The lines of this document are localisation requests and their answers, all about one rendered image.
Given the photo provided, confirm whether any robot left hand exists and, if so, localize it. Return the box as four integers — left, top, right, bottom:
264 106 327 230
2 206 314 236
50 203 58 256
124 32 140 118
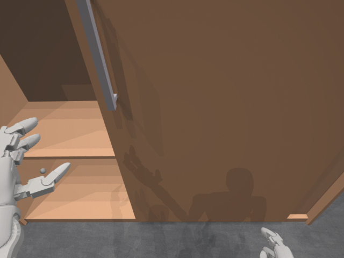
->
0 117 71 206

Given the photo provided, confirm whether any robot right hand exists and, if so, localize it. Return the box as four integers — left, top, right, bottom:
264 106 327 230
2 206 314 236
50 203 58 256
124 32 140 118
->
260 227 294 258

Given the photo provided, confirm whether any left robot forearm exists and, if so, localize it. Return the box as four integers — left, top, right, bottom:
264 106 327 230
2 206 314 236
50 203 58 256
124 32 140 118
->
0 205 24 258

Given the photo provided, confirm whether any handle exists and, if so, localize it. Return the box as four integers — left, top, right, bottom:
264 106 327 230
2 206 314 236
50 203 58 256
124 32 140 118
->
76 0 118 111

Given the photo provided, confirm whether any wardrobe door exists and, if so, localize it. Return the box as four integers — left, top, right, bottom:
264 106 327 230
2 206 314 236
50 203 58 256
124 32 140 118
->
291 146 344 214
64 0 344 222

